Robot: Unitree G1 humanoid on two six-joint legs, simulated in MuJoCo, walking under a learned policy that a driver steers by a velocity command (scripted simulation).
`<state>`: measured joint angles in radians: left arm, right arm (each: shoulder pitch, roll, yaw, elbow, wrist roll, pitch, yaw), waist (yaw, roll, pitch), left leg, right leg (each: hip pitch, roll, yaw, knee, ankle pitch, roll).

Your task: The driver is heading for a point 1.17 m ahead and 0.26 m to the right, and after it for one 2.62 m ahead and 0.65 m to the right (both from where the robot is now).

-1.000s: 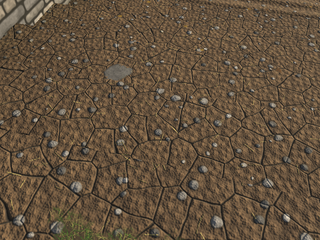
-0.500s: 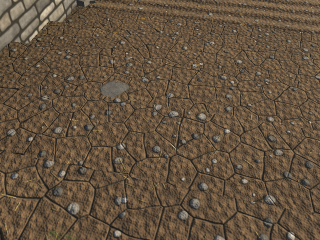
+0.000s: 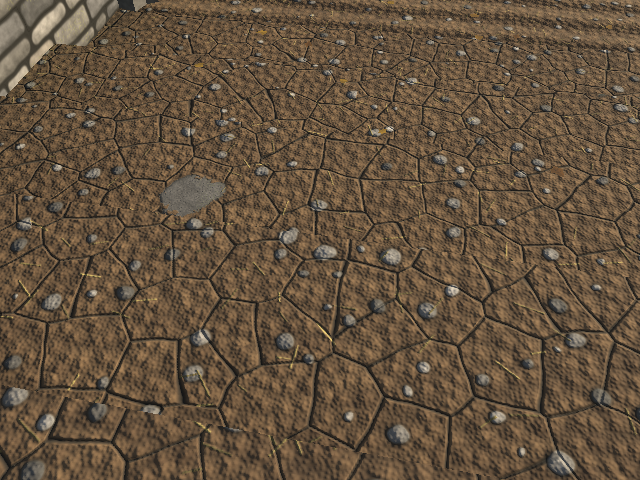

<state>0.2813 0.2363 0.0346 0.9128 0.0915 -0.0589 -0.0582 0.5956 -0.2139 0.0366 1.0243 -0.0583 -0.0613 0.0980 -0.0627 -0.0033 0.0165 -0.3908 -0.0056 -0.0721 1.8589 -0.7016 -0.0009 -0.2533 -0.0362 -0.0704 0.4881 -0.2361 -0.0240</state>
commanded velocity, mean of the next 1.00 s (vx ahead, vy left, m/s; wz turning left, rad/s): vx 0.50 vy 0.00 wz -0.09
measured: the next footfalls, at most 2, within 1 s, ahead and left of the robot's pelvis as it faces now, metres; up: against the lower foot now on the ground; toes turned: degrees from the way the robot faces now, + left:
left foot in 0.30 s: +0.39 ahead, +0.13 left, +0.00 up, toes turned +1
right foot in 0.82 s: +0.51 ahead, -0.07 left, +0.00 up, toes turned -4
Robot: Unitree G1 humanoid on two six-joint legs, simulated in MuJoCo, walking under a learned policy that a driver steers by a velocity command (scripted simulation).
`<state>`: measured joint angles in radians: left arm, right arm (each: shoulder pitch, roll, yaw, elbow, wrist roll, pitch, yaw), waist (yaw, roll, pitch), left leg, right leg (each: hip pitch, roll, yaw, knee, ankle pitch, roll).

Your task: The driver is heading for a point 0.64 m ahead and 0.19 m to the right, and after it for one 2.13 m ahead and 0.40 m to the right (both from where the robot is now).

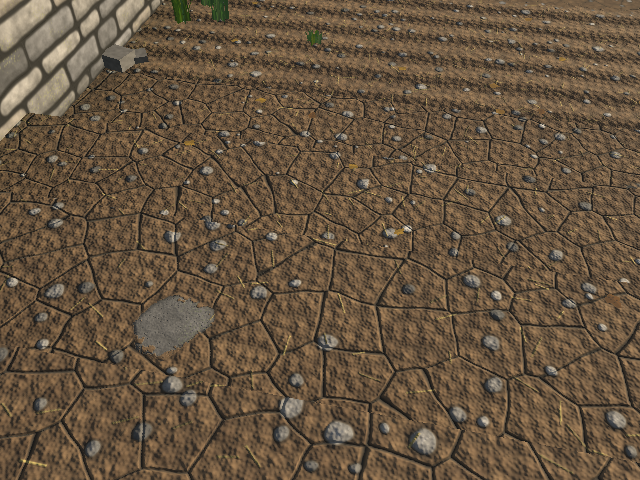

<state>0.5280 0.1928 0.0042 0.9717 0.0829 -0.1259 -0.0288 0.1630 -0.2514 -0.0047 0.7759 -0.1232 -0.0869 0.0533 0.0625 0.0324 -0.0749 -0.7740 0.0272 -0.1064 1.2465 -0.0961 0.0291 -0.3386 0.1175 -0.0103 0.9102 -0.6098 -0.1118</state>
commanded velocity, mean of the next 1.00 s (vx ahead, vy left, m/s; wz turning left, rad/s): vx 0.44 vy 0.00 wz -0.51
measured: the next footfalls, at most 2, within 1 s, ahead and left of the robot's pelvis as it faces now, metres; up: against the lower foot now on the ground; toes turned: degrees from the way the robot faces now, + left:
left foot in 0.18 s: +0.27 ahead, +0.12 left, -0.18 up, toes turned -3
right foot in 0.66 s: +0.52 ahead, -0.22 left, -0.18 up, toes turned -26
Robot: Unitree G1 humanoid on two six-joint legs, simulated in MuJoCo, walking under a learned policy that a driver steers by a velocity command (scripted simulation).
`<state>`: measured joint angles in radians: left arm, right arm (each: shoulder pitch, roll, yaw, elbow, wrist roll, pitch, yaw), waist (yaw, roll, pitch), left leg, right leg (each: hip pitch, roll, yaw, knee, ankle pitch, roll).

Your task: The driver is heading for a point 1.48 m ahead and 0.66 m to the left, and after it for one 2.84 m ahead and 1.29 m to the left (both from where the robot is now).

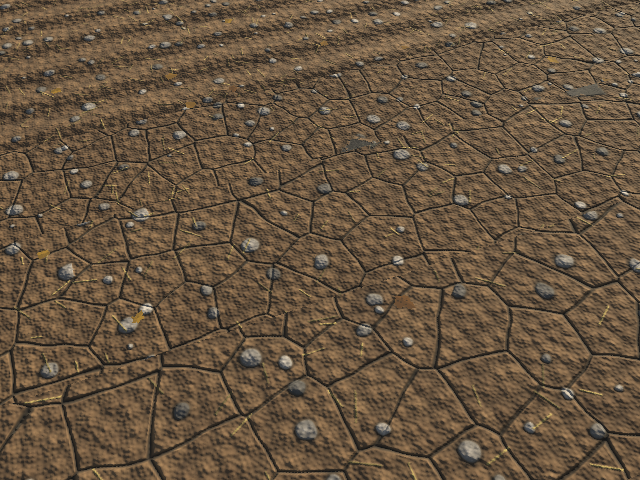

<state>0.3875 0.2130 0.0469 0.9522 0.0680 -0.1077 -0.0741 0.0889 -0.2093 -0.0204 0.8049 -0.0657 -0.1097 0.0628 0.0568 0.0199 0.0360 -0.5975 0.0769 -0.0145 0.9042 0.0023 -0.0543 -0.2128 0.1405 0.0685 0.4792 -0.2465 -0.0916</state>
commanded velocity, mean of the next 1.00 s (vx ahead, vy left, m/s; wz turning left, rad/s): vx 0.04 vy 0.00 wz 0.43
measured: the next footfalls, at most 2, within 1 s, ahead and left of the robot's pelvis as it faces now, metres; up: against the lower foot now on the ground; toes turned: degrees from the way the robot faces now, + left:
left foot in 0.04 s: +0.09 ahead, +0.13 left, +0.00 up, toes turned +2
right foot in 0.32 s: +0.12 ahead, -0.14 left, +0.00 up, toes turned +8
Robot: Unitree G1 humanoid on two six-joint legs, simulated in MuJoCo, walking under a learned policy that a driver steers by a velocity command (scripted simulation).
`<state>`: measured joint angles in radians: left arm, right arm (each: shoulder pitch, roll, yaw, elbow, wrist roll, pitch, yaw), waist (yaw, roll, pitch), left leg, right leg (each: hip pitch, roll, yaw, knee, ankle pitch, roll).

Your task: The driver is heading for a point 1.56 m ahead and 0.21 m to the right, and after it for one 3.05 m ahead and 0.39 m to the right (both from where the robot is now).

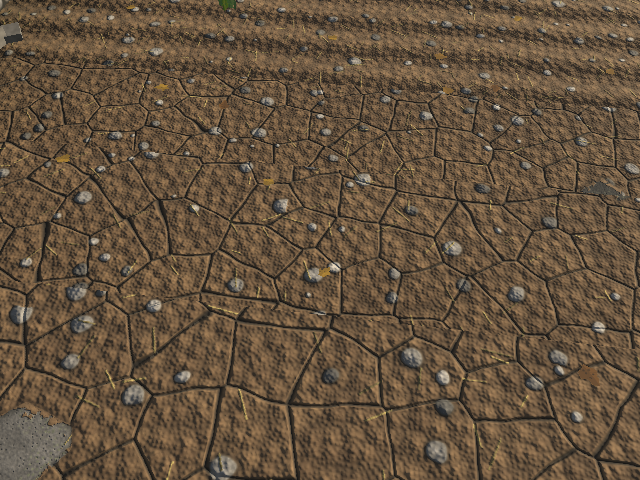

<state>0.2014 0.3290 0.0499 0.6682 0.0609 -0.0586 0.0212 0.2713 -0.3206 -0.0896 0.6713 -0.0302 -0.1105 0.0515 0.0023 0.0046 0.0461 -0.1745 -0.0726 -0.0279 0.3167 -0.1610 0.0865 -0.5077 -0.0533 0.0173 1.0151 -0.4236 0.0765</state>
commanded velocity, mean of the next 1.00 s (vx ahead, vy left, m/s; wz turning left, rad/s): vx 0.40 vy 0.00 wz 0.09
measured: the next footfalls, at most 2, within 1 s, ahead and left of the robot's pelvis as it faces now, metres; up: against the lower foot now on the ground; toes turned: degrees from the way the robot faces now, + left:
right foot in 0.36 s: +0.09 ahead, -0.12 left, +0.00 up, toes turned +2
left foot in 0.86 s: +0.47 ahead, +0.10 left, -0.18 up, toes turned +8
